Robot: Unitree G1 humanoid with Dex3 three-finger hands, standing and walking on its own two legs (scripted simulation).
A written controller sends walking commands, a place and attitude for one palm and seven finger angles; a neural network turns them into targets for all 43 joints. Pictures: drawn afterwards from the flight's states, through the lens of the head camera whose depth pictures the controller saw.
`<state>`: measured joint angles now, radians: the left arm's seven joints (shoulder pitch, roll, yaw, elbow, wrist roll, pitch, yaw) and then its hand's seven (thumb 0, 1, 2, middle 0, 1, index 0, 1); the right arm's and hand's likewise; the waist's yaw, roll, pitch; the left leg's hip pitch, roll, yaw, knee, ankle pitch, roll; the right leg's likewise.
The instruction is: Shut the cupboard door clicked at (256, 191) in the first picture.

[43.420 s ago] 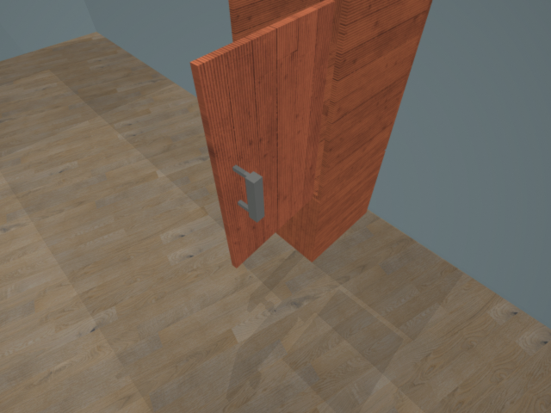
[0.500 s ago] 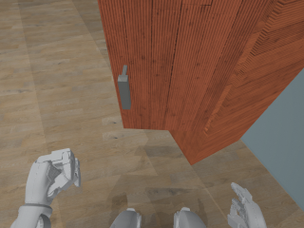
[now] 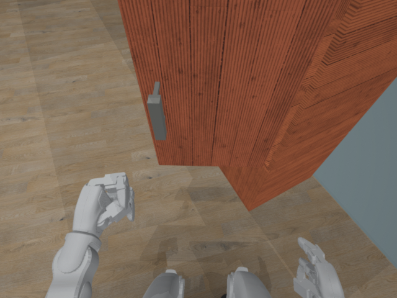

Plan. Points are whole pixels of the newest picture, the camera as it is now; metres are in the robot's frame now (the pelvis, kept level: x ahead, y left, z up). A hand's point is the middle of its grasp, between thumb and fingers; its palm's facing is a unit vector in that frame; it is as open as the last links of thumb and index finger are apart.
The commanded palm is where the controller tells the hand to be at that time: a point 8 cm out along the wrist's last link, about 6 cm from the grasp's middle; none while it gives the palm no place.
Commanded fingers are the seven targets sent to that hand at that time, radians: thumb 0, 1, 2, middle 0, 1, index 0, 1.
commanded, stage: bring the fist close to the handle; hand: left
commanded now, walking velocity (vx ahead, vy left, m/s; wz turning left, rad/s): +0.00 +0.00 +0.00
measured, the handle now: (159, 111) +0.50 +0.12 +0.05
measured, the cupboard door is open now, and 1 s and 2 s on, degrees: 61 61 48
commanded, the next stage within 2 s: push the door shut along its arc in 1.04 s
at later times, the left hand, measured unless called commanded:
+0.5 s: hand (158, 161) +0.37 +0.10 +0.06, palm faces -0.03 -1.00 -0.01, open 3.1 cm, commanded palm +0.35 +0.15 +0.05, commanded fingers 0.00 0.90 0.90 -1.30 -1.50 -1.30 -1.50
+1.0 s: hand (170, 150) +0.40 +0.08 +0.05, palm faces +0.01 -1.00 -0.02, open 3.1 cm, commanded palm +0.37 +0.13 +0.05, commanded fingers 0.00 0.90 0.90 -1.30 -1.50 -1.30 -1.50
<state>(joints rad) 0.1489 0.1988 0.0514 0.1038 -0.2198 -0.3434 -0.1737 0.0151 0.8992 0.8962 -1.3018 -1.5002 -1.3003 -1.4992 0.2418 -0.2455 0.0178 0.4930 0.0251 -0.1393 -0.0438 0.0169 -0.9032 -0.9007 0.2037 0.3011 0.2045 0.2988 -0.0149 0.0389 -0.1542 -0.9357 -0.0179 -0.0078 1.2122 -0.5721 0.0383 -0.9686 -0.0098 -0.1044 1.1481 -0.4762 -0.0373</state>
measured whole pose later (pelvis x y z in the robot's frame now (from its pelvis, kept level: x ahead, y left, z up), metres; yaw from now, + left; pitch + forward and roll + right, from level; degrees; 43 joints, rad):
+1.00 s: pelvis +0.00 -0.01 +0.01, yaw -1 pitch +18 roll +0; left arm -0.38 0.10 0.05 0.67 -0.10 -0.49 0.09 0.02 0.90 0.90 -1.30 -1.50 -1.30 -1.50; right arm 0.30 -0.24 -0.02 0.61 -0.01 -0.01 0.02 0.01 -0.91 -0.90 0.20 0.30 0.20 0.30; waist -0.06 0.03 -0.14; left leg -0.91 -0.02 0.03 1.11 -0.53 0.03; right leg -0.97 0.00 -0.06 1.09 -0.44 -0.04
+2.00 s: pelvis -0.01 +0.01 -0.01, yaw -1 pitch +24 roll -1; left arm -0.97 0.28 0.17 1.20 -0.09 -0.48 -0.13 0.02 0.90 0.90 -1.30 -1.50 -1.30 -1.50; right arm 0.37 -0.28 0.00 0.65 -0.02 0.00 0.02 0.01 -0.91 -0.90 0.20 0.30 0.20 0.30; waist -0.19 0.05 -0.13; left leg -1.11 -0.02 0.03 1.22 -0.54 0.05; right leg -1.16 -0.01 -0.07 1.16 -0.43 -0.03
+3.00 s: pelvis -0.01 -0.01 -0.04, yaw -2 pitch +32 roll -4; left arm -1.43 0.50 0.14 1.38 -0.01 -0.27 -0.26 0.05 1.03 1.02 -1.30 -1.50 -1.30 -1.50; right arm 0.41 -0.27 0.03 0.67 -0.06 -0.05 0.02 0.01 -0.91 -0.90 0.20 0.30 0.20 0.30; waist -0.32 0.06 -0.11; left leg -1.35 0.01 -0.02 1.36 -0.58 0.03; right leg -1.38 0.02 -0.12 1.26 -0.45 -0.06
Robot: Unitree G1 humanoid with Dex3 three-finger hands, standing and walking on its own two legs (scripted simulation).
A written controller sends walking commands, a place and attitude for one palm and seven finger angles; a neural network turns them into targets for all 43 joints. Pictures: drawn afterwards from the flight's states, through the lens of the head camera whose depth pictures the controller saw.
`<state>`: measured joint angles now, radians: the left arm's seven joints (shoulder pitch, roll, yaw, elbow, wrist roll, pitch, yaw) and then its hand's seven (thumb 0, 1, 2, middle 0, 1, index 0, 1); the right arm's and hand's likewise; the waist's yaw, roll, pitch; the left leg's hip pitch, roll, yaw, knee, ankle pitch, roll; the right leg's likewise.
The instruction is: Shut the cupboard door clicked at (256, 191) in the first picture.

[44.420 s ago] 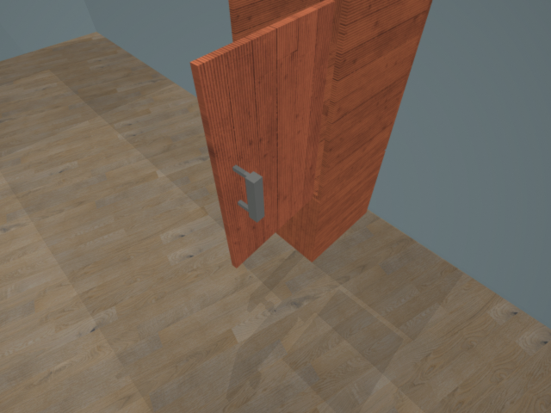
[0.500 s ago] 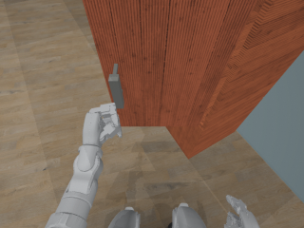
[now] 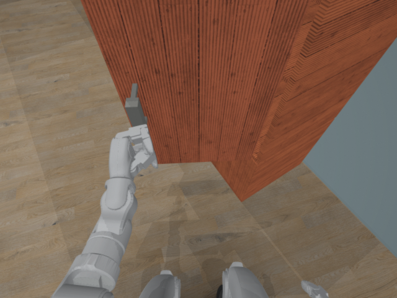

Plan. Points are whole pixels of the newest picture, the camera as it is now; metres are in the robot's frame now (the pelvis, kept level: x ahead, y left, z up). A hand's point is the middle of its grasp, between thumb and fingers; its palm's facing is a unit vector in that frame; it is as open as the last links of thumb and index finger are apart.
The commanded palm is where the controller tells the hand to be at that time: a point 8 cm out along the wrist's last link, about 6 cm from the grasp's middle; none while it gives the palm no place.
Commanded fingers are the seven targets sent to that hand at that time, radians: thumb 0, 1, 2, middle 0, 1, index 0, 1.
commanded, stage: bring the fist close to the handle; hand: left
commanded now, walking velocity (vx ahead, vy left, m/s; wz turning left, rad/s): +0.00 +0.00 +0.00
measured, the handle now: (139, 113) +0.50 +0.14 +0.04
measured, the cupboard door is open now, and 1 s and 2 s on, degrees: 61 48 33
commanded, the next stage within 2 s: push the door shut along its arc in 0.04 s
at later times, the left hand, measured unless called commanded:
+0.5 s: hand (155, 137) +0.43 +0.09 +0.04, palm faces -0.06 -1.00 -0.04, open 3.1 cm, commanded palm +0.41 +0.14 +0.04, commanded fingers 0.00 0.90 0.90 -1.30 -1.50 -1.30 -1.50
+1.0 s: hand (168, 114) +0.49 +0.07 +0.04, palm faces -0.21 -0.98 -0.03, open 3.1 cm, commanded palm +0.49 +0.12 +0.04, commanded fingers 0.00 0.90 0.90 -1.30 -1.50 -1.30 -1.50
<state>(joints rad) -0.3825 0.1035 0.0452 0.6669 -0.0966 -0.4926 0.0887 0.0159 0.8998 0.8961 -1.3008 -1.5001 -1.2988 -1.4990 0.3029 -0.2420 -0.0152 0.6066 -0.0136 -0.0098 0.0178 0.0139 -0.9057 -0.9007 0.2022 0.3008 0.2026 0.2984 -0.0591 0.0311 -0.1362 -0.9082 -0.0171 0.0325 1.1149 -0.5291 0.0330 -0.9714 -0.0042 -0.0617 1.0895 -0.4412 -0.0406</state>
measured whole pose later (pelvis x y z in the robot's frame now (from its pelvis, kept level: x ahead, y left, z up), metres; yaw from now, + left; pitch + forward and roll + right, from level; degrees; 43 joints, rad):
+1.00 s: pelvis -0.02 +0.01 -0.02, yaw +0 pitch +24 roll -1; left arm -0.97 0.28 0.17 1.20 -0.09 -0.48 -0.13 0.02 0.90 0.90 -1.30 -1.50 -1.30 -1.50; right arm 0.37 -0.28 0.00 0.65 -0.02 0.00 0.02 0.01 -0.91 -0.90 0.20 0.30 0.20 0.30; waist -0.19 0.05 -0.13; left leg -1.11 -0.02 0.03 1.22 -0.54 0.05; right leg -1.16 -0.01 -0.07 1.16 -0.43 -0.03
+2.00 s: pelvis -0.02 +0.00 -0.05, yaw -1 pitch +32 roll -4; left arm -1.43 0.50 0.14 1.38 -0.01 -0.27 -0.26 0.05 1.03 1.02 -1.30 -1.50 -1.30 -1.50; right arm 0.41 -0.27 0.03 0.67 -0.06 -0.05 0.02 0.01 -0.91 -0.90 0.20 0.30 0.20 0.30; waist -0.32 0.06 -0.11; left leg -1.35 0.01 -0.02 1.36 -0.58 0.03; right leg -1.38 0.02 -0.12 1.26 -0.45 -0.06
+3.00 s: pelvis +0.00 -0.01 -0.02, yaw +0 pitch +26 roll +0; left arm -1.00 0.09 0.12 1.21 0.11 -0.58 0.37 0.02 0.90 0.90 -1.30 -1.50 -1.30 -1.50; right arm 0.31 -0.25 -0.04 0.66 -0.09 0.00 0.10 0.01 -0.91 -0.90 0.20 0.30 0.20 0.30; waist -0.20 0.05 -0.14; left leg -1.10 -0.01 0.02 1.19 -0.54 0.02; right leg -1.16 0.00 -0.08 1.16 -0.45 -0.05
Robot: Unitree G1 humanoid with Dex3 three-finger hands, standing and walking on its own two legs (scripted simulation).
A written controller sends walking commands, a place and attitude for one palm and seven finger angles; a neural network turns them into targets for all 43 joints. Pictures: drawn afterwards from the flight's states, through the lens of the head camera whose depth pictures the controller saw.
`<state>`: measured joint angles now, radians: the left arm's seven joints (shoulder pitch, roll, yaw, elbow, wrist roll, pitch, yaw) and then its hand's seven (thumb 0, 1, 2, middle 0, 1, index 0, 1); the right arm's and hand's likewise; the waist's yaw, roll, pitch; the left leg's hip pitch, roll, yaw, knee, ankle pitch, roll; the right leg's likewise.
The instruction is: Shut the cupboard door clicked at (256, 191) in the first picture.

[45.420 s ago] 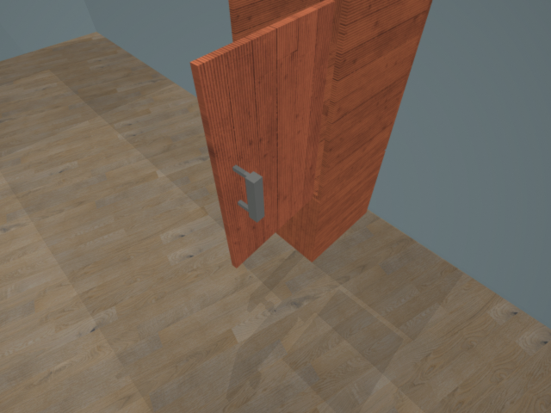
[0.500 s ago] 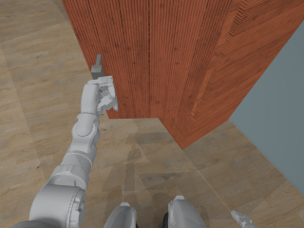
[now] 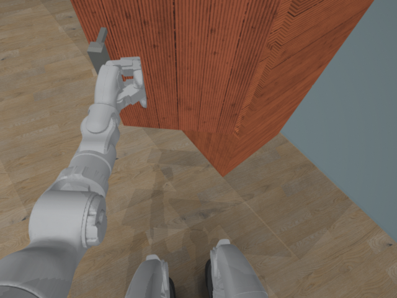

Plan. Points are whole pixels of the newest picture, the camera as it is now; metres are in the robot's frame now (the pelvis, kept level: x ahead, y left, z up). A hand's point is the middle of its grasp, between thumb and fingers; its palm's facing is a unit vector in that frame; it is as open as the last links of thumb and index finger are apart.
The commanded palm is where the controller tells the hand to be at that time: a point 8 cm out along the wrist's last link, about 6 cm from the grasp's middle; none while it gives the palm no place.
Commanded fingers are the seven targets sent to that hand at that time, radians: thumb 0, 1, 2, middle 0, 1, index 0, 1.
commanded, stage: push the door shut along its arc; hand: left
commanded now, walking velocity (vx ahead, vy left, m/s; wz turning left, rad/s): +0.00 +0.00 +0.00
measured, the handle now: (108, 63) +0.58 +0.13 +0.06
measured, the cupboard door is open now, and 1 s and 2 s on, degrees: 48 33 28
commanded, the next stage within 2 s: pull the fist back off the door in 0.96 s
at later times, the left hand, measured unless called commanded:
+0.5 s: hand (156, 66) +0.57 +0.03 +0.06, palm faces -0.32 -0.95 -0.03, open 3.0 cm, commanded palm +0.57 +0.07 +0.06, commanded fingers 0.00 0.90 0.90 -1.30 -1.50 -1.30 -1.50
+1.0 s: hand (169, 54) +0.60 +0.00 +0.07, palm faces -0.40 -0.92 -0.06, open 3.7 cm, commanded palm +0.62 +0.02 +0.06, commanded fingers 0.00 0.90 0.90 -1.30 -1.50 -1.30 -1.50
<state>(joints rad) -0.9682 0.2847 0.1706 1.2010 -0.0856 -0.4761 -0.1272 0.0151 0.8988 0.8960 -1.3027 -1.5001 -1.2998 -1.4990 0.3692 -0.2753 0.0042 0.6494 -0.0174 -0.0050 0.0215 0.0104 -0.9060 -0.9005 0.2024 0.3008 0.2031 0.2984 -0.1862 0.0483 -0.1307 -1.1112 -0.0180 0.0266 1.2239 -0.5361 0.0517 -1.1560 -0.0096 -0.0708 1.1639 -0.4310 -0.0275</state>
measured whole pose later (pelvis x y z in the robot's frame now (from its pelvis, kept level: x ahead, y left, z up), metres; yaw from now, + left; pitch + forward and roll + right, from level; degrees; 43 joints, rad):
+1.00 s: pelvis +0.00 -0.01 -0.03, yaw -1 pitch +32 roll -4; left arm -1.43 0.50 0.14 1.38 -0.01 -0.27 -0.26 0.05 1.03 1.02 -1.30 -1.50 -1.30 -1.50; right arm 0.41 -0.27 0.03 0.67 -0.06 -0.05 0.02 0.01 -0.91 -0.90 0.20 0.30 0.20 0.30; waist -0.32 0.06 -0.11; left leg -1.35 0.01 -0.02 1.36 -0.58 0.03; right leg -1.38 0.02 -0.12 1.26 -0.45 -0.06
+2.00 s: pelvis +0.02 -0.02 +0.00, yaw +0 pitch +26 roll +0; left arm -1.00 0.09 0.12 1.21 0.11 -0.58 0.37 0.02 0.90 0.90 -1.30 -1.50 -1.30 -1.50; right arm 0.31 -0.25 -0.04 0.66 -0.09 0.00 0.10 0.01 -0.91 -0.90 0.20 0.30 0.20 0.30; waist -0.20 0.05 -0.14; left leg -1.10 -0.01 0.02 1.19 -0.54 0.02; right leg -1.16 0.00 -0.08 1.16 -0.45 -0.05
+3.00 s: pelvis +0.05 +0.01 +0.11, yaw +1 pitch -3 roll -1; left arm 0.24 0.26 0.08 -0.16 -0.06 -0.05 0.09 0.01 0.90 0.90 -0.80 -0.95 -0.79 -0.94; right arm 0.19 -0.21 0.07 0.54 0.03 0.01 -0.07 0.01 -0.90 -0.90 0.20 0.30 0.20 0.30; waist 0.05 0.08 0.00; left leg -0.11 -0.05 0.01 0.46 -0.30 0.05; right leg -0.16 -0.01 -0.06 0.45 -0.23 -0.01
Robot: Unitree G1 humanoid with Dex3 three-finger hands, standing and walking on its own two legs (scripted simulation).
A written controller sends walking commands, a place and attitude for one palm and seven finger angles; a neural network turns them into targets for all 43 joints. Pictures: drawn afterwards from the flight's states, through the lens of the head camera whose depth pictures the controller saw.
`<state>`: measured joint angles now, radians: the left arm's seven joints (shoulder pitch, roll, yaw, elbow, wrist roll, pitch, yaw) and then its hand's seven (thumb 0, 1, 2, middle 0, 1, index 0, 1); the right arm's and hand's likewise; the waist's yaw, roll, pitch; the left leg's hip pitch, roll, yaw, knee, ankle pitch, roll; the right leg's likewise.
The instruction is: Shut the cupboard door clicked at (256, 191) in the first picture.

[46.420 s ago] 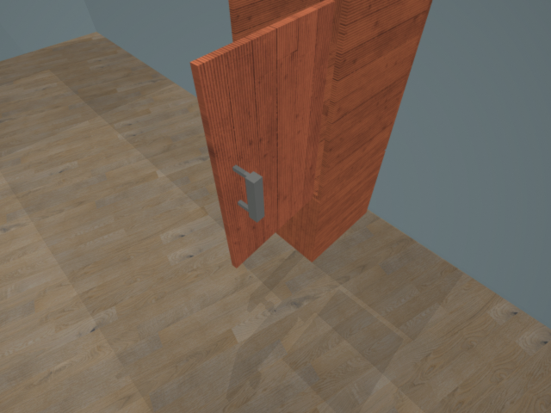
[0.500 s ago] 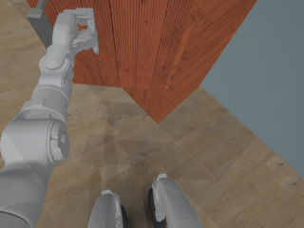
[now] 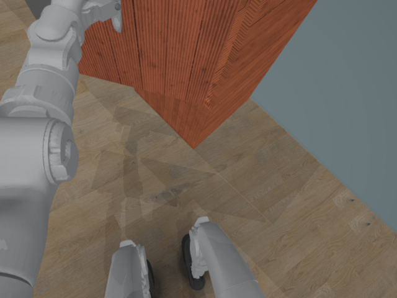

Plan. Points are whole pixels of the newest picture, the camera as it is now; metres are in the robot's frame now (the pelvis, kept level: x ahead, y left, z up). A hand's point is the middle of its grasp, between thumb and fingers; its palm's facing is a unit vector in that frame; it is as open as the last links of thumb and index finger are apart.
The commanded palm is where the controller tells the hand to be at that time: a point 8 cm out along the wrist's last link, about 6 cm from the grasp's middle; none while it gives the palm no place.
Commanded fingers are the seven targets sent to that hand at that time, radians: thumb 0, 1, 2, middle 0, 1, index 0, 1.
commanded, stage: pull the fist back off the door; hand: left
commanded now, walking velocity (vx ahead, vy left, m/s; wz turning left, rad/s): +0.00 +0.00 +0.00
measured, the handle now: out of the picture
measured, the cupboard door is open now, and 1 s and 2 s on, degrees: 33 28 28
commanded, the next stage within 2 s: draw the hand back to the body in 0.94 s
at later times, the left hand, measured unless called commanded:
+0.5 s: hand (136, 9) +0.60 +0.00 +0.09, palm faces +0.07 -1.00 -0.05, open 3.1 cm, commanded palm +0.56 +0.05 +0.10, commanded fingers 0.00 0.90 0.90 -1.30 -1.50 -1.30 -1.50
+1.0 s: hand (139, 44) +0.53 +0.00 +0.10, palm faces +0.04 -1.00 -0.08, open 3.1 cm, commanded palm +0.51 +0.06 +0.10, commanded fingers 0.00 0.90 0.90 -1.30 -1.50 -1.30 -1.50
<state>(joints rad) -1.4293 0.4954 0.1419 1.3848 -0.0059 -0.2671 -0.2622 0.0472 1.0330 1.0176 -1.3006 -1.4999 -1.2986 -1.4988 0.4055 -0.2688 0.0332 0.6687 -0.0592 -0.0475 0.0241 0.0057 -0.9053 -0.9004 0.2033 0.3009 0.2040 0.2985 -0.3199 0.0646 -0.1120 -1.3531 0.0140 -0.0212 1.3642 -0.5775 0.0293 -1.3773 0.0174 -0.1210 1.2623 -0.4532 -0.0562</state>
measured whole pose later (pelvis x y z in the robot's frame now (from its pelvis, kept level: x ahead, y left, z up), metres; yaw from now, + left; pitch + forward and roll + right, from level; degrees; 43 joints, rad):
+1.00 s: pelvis +0.02 -0.01 +0.04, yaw +2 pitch +26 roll +0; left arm -1.00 0.09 0.12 1.21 0.11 -0.58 0.37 0.02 0.90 0.90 -1.30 -1.50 -1.30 -1.50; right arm 0.31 -0.25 -0.04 0.66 -0.09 0.00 0.10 0.01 -0.91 -0.90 0.20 0.30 0.20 0.30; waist -0.20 0.05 -0.14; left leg -1.10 -0.01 0.02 1.19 -0.54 0.02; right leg -1.16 0.00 -0.08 1.16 -0.45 -0.05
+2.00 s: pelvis +0.05 +0.02 +0.14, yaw +2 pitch -3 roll -1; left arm 0.24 0.26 0.08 -0.16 -0.06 -0.05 0.09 0.01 0.90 0.90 -0.80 -0.95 -0.79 -0.94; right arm 0.19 -0.21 0.07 0.54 0.03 0.01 -0.07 0.01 -0.90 -0.90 0.20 0.30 0.20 0.30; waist 0.05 0.08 0.00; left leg -0.11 -0.05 0.01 0.46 -0.30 0.05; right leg -0.16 -0.01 -0.06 0.45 -0.23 -0.01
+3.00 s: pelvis +0.04 +0.02 +0.14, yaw +3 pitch +1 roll -1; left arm 0.54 0.36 0.37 -0.42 -0.06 -0.16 0.13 0.01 0.89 0.89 -0.21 -0.30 -0.21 -0.30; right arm 0.20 -0.26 -0.02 0.60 0.02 -0.02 -0.07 0.02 -0.90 -0.90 0.20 0.30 0.20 0.30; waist 0.00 0.07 0.00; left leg -0.24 -0.04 0.00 0.54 -0.32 0.05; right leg -0.28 0.00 -0.07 0.49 -0.23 -0.01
